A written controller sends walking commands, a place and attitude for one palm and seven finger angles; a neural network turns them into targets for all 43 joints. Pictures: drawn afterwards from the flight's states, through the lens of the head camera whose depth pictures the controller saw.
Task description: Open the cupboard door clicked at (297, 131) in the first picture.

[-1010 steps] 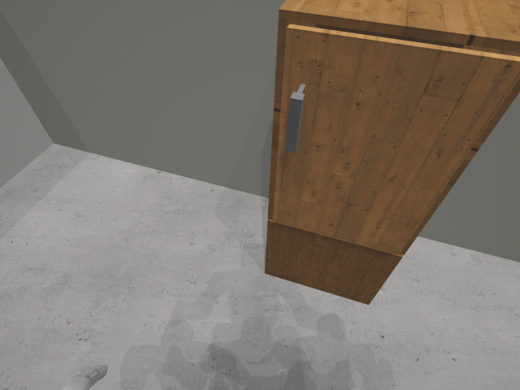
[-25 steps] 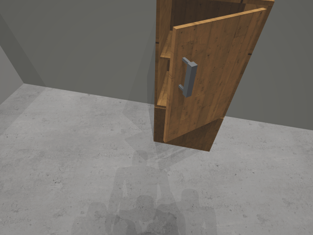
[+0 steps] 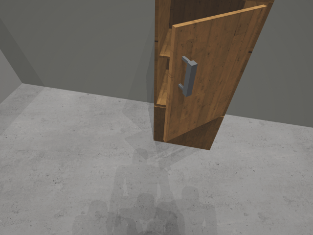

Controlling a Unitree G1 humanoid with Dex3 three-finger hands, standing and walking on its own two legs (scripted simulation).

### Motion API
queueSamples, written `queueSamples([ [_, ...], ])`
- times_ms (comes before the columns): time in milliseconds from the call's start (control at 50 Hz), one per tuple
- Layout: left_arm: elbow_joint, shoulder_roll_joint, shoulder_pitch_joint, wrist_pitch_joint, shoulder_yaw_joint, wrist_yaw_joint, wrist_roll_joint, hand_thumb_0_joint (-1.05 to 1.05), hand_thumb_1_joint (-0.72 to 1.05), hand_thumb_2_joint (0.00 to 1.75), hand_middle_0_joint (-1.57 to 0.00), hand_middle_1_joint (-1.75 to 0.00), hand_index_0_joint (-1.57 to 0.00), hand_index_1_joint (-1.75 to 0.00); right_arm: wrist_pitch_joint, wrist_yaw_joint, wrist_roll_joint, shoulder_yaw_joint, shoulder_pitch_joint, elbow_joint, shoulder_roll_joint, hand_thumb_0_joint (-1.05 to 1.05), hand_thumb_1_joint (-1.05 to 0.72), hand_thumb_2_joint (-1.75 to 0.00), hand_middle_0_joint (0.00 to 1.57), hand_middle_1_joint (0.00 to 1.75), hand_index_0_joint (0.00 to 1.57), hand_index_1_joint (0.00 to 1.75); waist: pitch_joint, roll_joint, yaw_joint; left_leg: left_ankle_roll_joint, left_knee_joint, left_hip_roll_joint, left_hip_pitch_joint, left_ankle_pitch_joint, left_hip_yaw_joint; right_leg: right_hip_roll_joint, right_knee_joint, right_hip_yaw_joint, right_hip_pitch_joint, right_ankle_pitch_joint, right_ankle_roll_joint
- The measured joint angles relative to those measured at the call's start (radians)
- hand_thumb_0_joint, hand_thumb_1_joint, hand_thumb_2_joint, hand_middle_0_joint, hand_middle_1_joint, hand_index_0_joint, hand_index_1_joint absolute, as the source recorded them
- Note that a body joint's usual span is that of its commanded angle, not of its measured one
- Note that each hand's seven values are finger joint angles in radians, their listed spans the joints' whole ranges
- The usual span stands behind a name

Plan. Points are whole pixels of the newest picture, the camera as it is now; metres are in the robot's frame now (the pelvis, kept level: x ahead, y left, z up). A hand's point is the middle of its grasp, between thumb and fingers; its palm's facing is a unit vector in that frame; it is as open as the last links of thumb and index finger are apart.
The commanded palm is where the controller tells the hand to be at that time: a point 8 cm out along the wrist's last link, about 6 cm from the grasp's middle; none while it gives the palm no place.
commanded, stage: look to check the result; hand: left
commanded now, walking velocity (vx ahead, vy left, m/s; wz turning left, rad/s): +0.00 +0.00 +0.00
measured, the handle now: (185, 76) +0.61 -0.07 +0.07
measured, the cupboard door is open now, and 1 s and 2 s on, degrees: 40 40 40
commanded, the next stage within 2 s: walk to a spot facing it in 0.22 s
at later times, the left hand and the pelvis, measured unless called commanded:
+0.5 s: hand out of the picture +0.00 +0.16 -0.18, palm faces +0.01 -0.99 -0.16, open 7.4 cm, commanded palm none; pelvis +0.01 +0.00 +0.00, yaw -2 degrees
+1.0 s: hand out of the picture +0.11 +0.12 -0.16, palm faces -0.24 -0.93 -0.27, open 7.4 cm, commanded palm none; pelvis +0.01 -0.06 +0.00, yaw -19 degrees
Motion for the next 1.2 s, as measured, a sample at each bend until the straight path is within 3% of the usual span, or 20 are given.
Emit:
queueSamples([
  [420,-0.013,0.006,-0.023,-0.001,0.006,-0.001,-0.001,0.00,0.91,0.89,-0.20,-0.30,-0.20,-0.30,0.000,-0.002,0.001,0.000,-0.024,0.003,-0.003,0.00,-0.91,-0.90,0.20,0.30,0.20,0.30,0.008,-0.002,0.003,-0.006,0.004,0.011,0.010,-0.016,0.006,0.012,-0.006,0.006,0.010,-0.008,-0.005],
  [560,-0.053,0.024,-0.033,0.038,0.040,-0.018,0.006,0.00,0.91,0.89,-0.20,-0.30,-0.20,-0.30,0.027,-0.008,-0.002,-0.028,-0.049,-0.046,-0.018,0.01,-0.91,-0.90,0.20,0.30,0.20,0.30,0.035,-0.007,0.010,-0.007,0.071,0.028,-0.029,-0.058,0.061,0.027,0.098,0.055,-0.065,-0.043,-0.013],
  [680,-0.100,0.048,-0.054,0.062,0.071,-0.031,0.012,0.00,0.91,0.89,-0.20,-0.30,-0.20,-0.30,0.027,-0.009,-0.014,-0.049,-0.071,-0.104,-0.054,0.00,-0.91,-0.90,0.20,0.30,0.20,0.30,0.063,0.008,0.016,-0.019,0.108,0.062,-0.033,-0.091,0.133,0.010,0.377,0.002,-0.175,-0.218,-0.013],
  [720,-0.118,0.054,-0.064,0.057,0.075,-0.034,0.011,0.00,0.91,0.89,-0.20,-0.30,-0.20,-0.30,0.027,-0.008,-0.016,-0.054,-0.079,-0.116,-0.069,0.00,-0.91,-0.90,0.20,0.30,0.20,0.30,0.068,0.024,0.016,-0.033,0.124,0.083,-0.033,-0.103,0.151,0.005,0.356,-0.019,-0.167,-0.213,-0.011],
  [760,-0.142,0.064,-0.068,0.046,0.077,-0.037,0.011,0.00,0.91,0.89,-0.20,-0.30,-0.20,-0.30,0.030,-0.005,-0.014,-0.058,-0.084,-0.129,-0.080,0.00,-0.90,-0.90,0.20,0.30,0.20,0.30,0.069,0.034,0.020,-0.053,0.170,0.108,-0.046,-0.131,0.167,0.002,0.251,-0.032,-0.128,-0.122,-0.014],
  [780,-0.151,0.070,-0.070,0.037,0.078,-0.035,0.013,0.00,0.91,0.89,-0.19,-0.30,-0.20,-0.30,0.033,-0.002,-0.009,-0.061,-0.088,-0.134,-0.085,0.00,-0.90,-0.90,0.20,0.30,0.20,0.30,0.067,0.039,0.022,-0.064,0.214,0.125,-0.065,-0.151,0.168,0.014,0.218,-0.031,-0.115,-0.111,-0.033],
  [840,-0.170,0.077,-0.092,0.022,0.078,-0.024,0.011,0.00,0.91,0.89,-0.19,-0.30,-0.20,-0.30,0.057,0.005,0.000,-0.070,-0.126,-0.147,-0.096,0.01,-0.91,-0.90,0.20,0.30,0.20,0.30,0.084,0.038,0.022,-0.092,0.485,0.117,-0.171,-0.292,0.073,0.043,0.213,-0.024,-0.115,-0.121,-0.078],
  [920,-0.190,0.079,-0.098,0.016,0.077,-0.012,0.007,0.00,0.91,0.89,-0.20,-0.30,-0.20,-0.30,0.065,0.012,0.002,-0.077,-0.188,-0.178,-0.103,0.01,-0.91,-0.90,0.20,0.30,0.20,0.30,0.099,0.006,0.037,-0.117,0.688,0.098,-0.277,-0.245,-0.008,0.065,0.117,0.026,-0.089,-0.060,-0.091],
  [1060,-0.204,0.066,-0.076,0.018,0.067,-0.020,0.007,0.00,0.90,0.89,-0.20,-0.30,-0.21,-0.30,0.059,0.010,0.004,-0.080,-0.260,-0.237,-0.113,0.01,-0.91,-0.90,0.20,0.30,0.19,0.30,0.092,-0.005,0.038,-0.143,0.681,0.100,-0.330,-0.175,-0.088,0.096,0.033,0.107,-0.061,-0.010,-0.089],
  [1200,-0.229,0.078,-0.064,0.025,0.071,-0.024,0.013,0.00,0.90,0.89,-0.20,-0.30,-0.21,-0.30,0.054,0.007,0.011,-0.069,-0.284,-0.264,-0.099,0.01,-0.91,-0.90,0.20,0.30,0.19,0.30,0.094,-0.026,0.055,-0.142,0.553,0.076,-0.305,-0.207,-0.093,0.116,0.036,0.177,-0.062,-0.013,-0.069],
])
